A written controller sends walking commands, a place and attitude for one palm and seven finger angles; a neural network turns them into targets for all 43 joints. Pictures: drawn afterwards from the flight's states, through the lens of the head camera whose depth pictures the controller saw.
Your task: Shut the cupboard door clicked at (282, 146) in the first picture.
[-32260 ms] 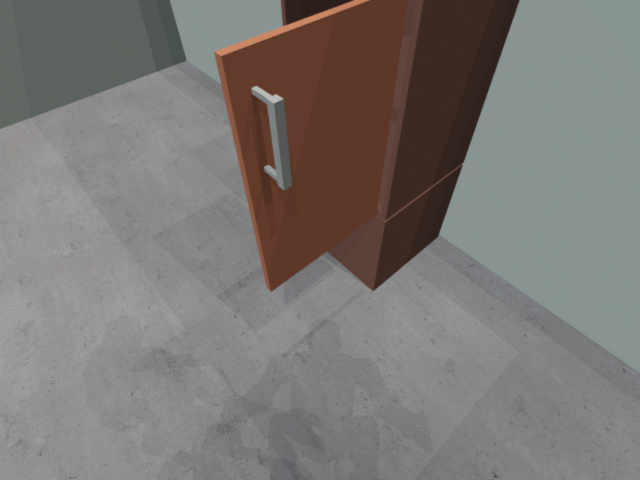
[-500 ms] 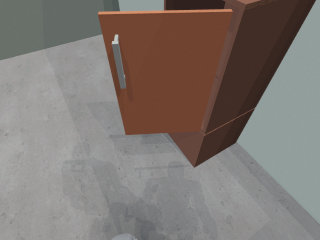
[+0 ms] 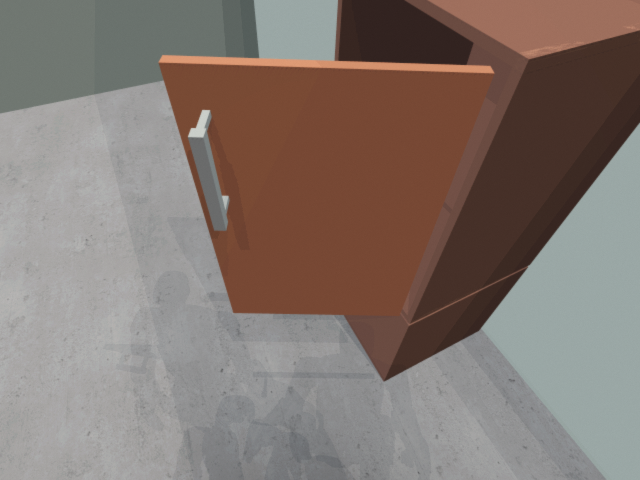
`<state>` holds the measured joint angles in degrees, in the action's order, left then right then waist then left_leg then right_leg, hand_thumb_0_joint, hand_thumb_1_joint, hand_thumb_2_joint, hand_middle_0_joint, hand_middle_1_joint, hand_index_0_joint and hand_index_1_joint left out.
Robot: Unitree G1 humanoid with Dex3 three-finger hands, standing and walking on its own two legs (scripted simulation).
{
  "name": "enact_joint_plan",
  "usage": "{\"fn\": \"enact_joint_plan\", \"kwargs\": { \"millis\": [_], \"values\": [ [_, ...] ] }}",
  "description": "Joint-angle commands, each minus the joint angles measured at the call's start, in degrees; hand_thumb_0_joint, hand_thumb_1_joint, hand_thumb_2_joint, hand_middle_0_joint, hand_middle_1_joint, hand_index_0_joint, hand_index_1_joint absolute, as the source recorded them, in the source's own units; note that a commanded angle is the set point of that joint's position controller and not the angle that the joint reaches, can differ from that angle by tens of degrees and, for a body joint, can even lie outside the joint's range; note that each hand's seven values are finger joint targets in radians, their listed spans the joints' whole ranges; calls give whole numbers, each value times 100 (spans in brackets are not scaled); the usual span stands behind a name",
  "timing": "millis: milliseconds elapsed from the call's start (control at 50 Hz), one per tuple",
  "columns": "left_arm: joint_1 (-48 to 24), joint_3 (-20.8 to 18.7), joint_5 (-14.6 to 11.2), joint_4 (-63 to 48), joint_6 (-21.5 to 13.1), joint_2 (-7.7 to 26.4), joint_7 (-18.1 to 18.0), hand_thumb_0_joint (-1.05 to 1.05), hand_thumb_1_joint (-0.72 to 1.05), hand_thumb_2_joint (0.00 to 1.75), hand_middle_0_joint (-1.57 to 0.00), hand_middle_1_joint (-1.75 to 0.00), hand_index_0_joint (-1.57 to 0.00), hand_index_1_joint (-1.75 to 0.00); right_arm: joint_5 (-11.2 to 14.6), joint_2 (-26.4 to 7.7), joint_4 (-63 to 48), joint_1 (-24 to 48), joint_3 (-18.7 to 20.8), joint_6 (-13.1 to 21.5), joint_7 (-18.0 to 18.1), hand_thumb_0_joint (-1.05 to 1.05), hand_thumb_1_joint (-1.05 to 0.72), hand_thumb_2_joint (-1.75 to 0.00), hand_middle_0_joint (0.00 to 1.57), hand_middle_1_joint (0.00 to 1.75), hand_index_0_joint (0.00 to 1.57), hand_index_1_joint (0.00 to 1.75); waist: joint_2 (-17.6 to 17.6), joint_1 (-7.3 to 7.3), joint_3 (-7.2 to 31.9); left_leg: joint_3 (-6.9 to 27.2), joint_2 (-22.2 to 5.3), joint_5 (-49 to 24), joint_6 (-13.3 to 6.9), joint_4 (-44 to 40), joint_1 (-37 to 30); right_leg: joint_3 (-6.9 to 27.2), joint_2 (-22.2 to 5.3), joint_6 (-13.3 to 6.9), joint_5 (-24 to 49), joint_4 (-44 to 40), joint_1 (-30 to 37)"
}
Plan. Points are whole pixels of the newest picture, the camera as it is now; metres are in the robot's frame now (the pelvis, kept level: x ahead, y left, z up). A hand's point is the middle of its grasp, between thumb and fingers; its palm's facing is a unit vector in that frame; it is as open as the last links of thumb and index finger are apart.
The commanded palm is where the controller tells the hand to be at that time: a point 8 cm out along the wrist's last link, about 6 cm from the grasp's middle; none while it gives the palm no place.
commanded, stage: come to a stop and stand still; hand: left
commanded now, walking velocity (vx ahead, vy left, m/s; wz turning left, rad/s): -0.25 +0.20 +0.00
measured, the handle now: (213, 175) +0.47 +0.18 +0.11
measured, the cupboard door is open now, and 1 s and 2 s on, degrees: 63 63 63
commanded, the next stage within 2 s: look again from close up in 1.02 s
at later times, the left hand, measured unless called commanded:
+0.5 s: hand out of the picture +0.03 +0.24 -0.17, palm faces +0.07 -0.97 -0.22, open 7.4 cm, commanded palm none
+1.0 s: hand out of the picture -0.06 +0.18 -0.17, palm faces +0.00 -0.99 -0.14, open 7.3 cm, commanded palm none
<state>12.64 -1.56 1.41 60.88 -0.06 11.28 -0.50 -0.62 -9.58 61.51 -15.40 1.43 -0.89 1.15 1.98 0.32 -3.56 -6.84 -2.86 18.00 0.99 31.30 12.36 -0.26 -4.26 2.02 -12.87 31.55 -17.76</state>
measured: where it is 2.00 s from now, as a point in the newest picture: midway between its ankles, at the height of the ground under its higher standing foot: outside the picture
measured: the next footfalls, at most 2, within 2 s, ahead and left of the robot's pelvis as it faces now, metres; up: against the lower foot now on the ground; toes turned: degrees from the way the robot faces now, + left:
left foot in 0.32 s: +0.03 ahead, +0.13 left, +0.00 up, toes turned +4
right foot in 0.62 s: -0.04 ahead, -0.09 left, +0.00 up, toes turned +0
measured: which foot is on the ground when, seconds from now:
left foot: down 0.00-0.04, up 0.06-0.30, down 0.32-1.00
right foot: down 0.00-0.32, up 0.34-0.60, down 0.62-1.00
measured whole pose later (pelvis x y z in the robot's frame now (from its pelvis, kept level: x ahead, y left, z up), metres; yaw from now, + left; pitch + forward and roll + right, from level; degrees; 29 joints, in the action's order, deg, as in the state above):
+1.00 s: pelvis -0.05 +0.02 +0.01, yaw +0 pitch -2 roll +0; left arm 16.4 0.3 0.5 64.9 0.6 7.7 -1.5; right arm -0.7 -9.0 66.4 -19.1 0.4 -1.1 1.4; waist 1.2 -1.1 -2.1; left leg -4.1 -0.9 8.4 -0.7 21.8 11.9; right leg 0.2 1.3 -1.2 -14.3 22.0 -6.3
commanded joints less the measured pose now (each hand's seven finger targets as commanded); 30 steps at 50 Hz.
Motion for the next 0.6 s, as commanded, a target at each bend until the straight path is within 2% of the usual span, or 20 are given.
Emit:
{"fn": "enact_joint_plan", "kwargs": {
  "millis": [0,20,40,80,120,140,180,220,260,280,300,320,360,380,420,480,500,520,560,580],
  "values": [
    [317,-197,-19,-106,-58,1037,-108,0,90,90,-20,-30,-20,-30,50,-475,-262,-308,177,-44,22,0,-90,-90,20,30,20,30,866,-87,577,96,46,-215,68,154,162,1153,-1183,-809,3343,-805,742],
    [326,-198,-17,-102,-58,1024,-135,0,90,90,-20,-30,-20,-30,50,-525,-273,-334,217,-79,28,0,-90,-90,20,30,20,30,1263,-41,544,127,96,331,97,475,221,1171,-1337,-956,3970,-887,772],
    [348,-217,-11,-106,-49,1007,-160,0,90,90,-20,-30,-20,-30,41,-576,-288,-297,231,-98,32,0,-90,-90,20,30,20,30,1268,37,610,216,142,928,109,927,533,1241,-1470,-1111,4753,-840,1079],
    [449,-316,25,-117,-11,1079,-234,0,90,90,-20,-30,-20,-30,58,-618,-407,-99,259,-116,55,0,-90,-90,20,30,20,30,1201,217,810,520,226,1510,126,1877,1182,1370,-1727,-1422,5777,-623,1755],
    [385,-390,41,-201,46,1145,-275,0,90,90,-20,-30,-20,-30,78,-617,-546,100,269,-149,57,0,-90,-90,20,30,20,30,975,287,922,692,279,1642,154,2239,1443,1187,-1778,-1489,5808,-541,2051],
    [335,-405,52,-264,58,1146,-278,0,90,90,-20,-30,-20,-30,72,-591,-593,207,260,-157,43,0,-90,-90,20,30,20,30,970,291,969,725,290,1577,175,2211,1436,1096,-1707,-1430,5587,-555,1999],
    [94,-410,65,-406,85,1136,-267,0,90,90,-20,-30,-20,-30,67,-546,-643,163,251,-175,17,0,-90,-90,20,30,20,30,1031,175,966,686,286,1256,205,1838,1153,903,-1547,-1324,4845,-624,1629],
    [-131,-398,70,-501,111,1084,-246,0,90,90,-20,-30,-20,-30,66,-480,-605,-33,245,-162,-7,0,-90,-90,20,30,20,30,981,29,933,549,287,707,189,843,666,748,-1335,-1136,3969,-563,1255],
    [-277,-368,3,-544,149,1008,-224,0,90,90,-20,-30,-20,-30,34,-570,-488,-435,232,-108,-21,0,-90,-90,20,30,20,30,816,-226,926,417,205,-815,175,-725,-352,521,-980,-701,2426,-221,583],
    [-115,-306,-48,-623,198,750,-203,0,90,90,-20,-30,-20,-30,-6,-934,-554,-332,272,-46,-26,0,-90,-90,20,30,20,30,-193,-126,894,1058,-458,-1521,-10,-1094,-838,237,-459,-370,853,211,-143],
    [-16,-242,-72,-711,256,407,-189,0,90,90,-20,-30,-20,-30,-77,-1364,-740,-111,334,-27,-21,0,-90,-90,20,30,20,30,-1625,-69,627,2100,-1586,-2544,-530,-1437,-250,-220,154,-47,-1387,858,-427],
    [-170,-216,-18,-794,295,452,-200,0,90,90,-20,-30,-20,-30,-110,-1397,-855,60,309,-64,-9,0,-90,-90,20,30,20,30,-1240,-126,281,2172,-1811,-2180,-979,-1489,712,3,278,-81,-1940,1608,-66],
    [-269,-266,-22,-689,387,543,-162,0,90,90,-20,-30,-20,-30,-127,-1222,-866,399,229,-4,114,0,-90,-90,20,30,20,30,-1462,-21,57,1814,-1406,-2775,-965,-1488,585,445,331,-122,-1626,2535,-448],
    [-165,-279,-40,-606,380,562,-148,0,90,90,-20,-30,-20,-30,-112,-1092,-883,513,172,5,140,0,-90,-90,20,30,20,30,-1379,64,6,1559,-1258,-2934,-943,-1409,522,492,325,-105,-1448,2685,-468],
    [55,-238,-48,-485,313,514,-122,0,90,90,-20,-30,-20,-30,-72,-959,-883,553,128,52,146,0,-90,-90,20,30,20,30,-1068,136,271,1297,-1110,-3349,-996,-1226,-83,340,323,-68,-1335,2413,-467],
    [-67,-134,-66,-514,272,413,-116,0,90,90,-20,-30,-20,-30,-54,-1003,-724,284,163,57,134,0,-90,-90,20,30,20,30,-1021,-48,565,1460,-1176,-2927,-1070,-1277,-515,152,292,-51,-1410,1350,-100],
    [-4,-101,-66,-497,252,384,-115,0,90,90,-20,-30,-20,-30,-45,-1015,-670,243,181,55,125,0,-90,-90,20,30,20,30,-1070,-50,657,1501,-1191,-2843,-1074,-1270,-665,76,294,-62,-1308,936,19],
    [69,-84,-60,-441,227,400,-113,0,90,90,-20,-30,-20,-30,-27,-960,-603,223,174,57,114,0,-90,-90,20,30,20,30,-902,-43,546,1509,-1170,-2756,-1052,-1245,-536,24,309,-102,-1108,475,277],
    [459,-59,-67,-259,163,365,-130,0,90,90,-20,-30,-20,-30,37,-921,-533,274,161,66,98,0,-90,-90,20,30,20,30,-680,101,632,1370,-898,-2039,-759,-1069,-280,97,277,-154,-33,-790,974],
    [515,-46,-43,-202,105,452,-160,0,90,90,-20,-30,-20,-30,78,-769,-518,242,156,71,75,0,-90,-90,20,30,20,30,-334,37,484,1251,-598,-1392,-497,-954,-19,526,48,-263,343,-1287,1092]
  ]
}}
